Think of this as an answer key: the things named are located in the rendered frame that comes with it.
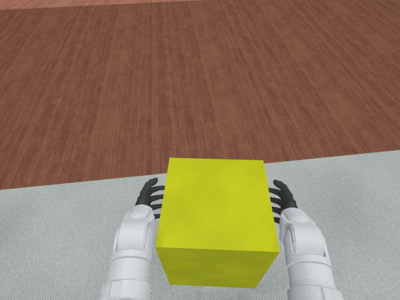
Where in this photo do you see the carton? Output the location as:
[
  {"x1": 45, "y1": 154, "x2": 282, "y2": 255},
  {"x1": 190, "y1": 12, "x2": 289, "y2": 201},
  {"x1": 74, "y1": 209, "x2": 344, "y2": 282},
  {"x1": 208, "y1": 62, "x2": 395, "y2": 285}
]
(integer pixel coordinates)
[{"x1": 155, "y1": 157, "x2": 280, "y2": 288}]

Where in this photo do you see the robot left forearm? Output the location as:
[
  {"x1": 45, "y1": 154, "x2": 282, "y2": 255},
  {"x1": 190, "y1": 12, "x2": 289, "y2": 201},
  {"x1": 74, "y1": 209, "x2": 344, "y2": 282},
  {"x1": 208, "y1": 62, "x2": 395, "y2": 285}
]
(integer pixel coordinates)
[{"x1": 98, "y1": 204, "x2": 155, "y2": 300}]

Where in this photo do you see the left robot hand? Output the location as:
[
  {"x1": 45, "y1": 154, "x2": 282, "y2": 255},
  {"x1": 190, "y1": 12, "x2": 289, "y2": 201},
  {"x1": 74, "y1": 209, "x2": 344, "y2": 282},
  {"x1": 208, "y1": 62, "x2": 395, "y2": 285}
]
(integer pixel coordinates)
[{"x1": 135, "y1": 177, "x2": 165, "y2": 219}]

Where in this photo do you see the right robot hand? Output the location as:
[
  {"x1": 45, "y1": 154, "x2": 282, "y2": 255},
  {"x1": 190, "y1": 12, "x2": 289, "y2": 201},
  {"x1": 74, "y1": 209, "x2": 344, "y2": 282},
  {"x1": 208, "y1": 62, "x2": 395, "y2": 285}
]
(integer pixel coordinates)
[{"x1": 268, "y1": 180, "x2": 298, "y2": 224}]

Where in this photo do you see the robot right forearm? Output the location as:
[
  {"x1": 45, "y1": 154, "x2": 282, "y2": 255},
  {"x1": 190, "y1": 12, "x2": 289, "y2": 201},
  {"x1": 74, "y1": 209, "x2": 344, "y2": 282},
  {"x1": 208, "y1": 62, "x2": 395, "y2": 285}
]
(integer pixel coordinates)
[{"x1": 279, "y1": 207, "x2": 344, "y2": 300}]

